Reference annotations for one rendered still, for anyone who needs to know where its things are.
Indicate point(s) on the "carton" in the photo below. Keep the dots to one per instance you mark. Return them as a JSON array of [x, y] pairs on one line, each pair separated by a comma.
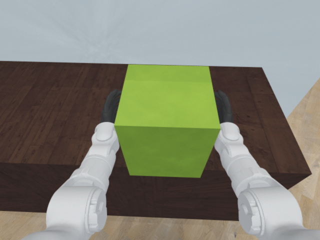
[[167, 120]]

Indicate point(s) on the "pedestal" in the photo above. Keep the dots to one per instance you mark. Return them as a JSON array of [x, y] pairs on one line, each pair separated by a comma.
[[48, 115]]

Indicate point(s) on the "right robot hand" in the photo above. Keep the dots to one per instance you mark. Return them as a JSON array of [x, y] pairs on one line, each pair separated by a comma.
[[224, 108]]

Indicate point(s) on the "left robot hand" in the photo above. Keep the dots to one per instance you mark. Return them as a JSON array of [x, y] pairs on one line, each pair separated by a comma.
[[110, 108]]

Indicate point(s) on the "right robot forearm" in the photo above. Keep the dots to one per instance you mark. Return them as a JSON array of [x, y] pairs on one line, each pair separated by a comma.
[[239, 164]]

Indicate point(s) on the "left robot forearm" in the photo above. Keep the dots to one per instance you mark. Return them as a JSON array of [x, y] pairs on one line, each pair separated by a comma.
[[98, 163]]

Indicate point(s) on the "robot right upper arm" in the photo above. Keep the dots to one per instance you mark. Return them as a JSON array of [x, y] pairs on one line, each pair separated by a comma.
[[272, 213]]

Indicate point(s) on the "robot left upper arm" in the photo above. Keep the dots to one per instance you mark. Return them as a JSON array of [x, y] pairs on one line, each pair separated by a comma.
[[75, 213]]

